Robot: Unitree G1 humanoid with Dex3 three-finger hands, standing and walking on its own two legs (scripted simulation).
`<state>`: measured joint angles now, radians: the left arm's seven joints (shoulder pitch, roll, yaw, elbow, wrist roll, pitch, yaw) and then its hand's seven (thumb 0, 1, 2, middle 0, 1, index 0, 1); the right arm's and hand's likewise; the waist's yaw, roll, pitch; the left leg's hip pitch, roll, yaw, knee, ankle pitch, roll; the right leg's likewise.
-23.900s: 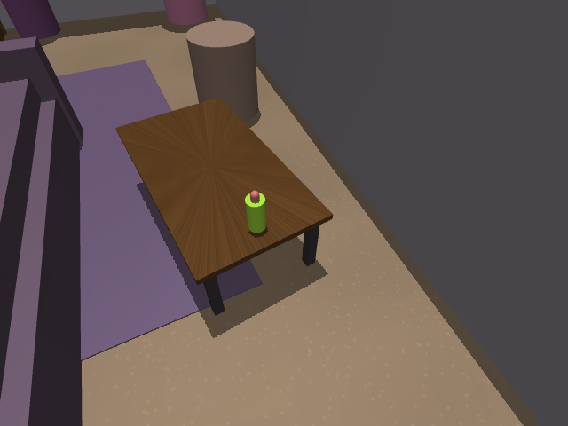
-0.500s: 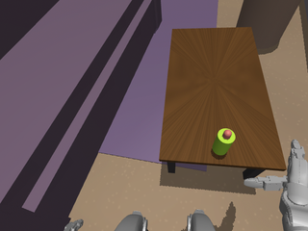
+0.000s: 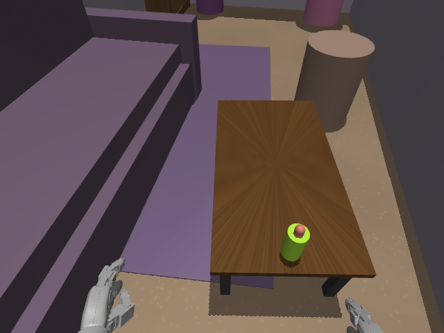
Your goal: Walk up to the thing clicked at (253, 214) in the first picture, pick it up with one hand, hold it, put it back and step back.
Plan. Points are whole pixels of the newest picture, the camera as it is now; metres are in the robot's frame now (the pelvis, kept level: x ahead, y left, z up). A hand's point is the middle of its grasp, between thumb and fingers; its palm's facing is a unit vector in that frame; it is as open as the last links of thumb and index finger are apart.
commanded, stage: home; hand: right
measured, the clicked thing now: (295, 240) +0.48 -0.21 -0.31
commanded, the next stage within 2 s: none
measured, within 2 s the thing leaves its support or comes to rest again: neither
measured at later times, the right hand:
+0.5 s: hand out of the picture +0.16 -0.17 -0.05, palm faces +0.05 +0.98 -0.21, open 17.6 cm
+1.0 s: hand out of the picture +0.16 -0.18 -0.05, palm faces +0.04 +0.98 -0.20, open 17.6 cm
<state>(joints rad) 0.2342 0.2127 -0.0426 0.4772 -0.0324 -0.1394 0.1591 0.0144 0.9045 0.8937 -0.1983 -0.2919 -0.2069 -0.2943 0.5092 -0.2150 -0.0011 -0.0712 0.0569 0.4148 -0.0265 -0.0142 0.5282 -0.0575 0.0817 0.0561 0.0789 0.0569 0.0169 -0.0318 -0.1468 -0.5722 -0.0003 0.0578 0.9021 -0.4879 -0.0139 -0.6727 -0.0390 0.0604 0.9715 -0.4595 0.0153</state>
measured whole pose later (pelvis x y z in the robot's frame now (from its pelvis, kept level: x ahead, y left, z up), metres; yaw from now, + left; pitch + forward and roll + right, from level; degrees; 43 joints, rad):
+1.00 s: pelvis +0.00 +0.00 -0.01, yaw +1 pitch +10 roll +3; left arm 0.27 0.21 -0.03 0.52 -0.01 -0.22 0.18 0.02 0.90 0.90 -0.20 -0.30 -0.21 -0.30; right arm 0.50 -0.23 -0.03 -0.14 0.05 0.46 -0.02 -0.01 0.57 -0.03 0.06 0.05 0.05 0.05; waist 0.03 -0.04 -0.16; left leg -0.62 0.00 0.05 0.95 -0.51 -0.02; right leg -0.72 -0.04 0.05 1.02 -0.49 0.01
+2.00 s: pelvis +0.00 +0.00 -0.01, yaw +1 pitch +10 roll +3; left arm 0.28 0.21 -0.03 0.52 -0.01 -0.21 0.18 0.02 0.90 0.90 -0.20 -0.30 -0.21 -0.30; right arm 0.50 -0.22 -0.03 -0.14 0.05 0.46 -0.02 -0.01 0.56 -0.04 0.06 0.05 0.05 0.05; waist 0.04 -0.05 -0.16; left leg -0.62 -0.01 0.05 0.95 -0.51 -0.01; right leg -0.71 -0.05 0.05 1.02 -0.49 0.02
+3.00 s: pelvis -0.02 -0.01 +0.06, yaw +1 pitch -4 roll +0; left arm 0.14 0.31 0.02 1.15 0.03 0.00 0.00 0.01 0.90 0.90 -0.20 -0.30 -0.21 -0.30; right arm 0.21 -0.32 0.00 1.10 -0.03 -0.01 -0.02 -0.01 0.45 -0.14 0.12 0.14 0.12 0.14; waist 0.00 0.00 0.06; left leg -0.11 0.04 0.01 0.41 -0.22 -0.03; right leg -0.15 0.00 0.00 0.39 -0.17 0.00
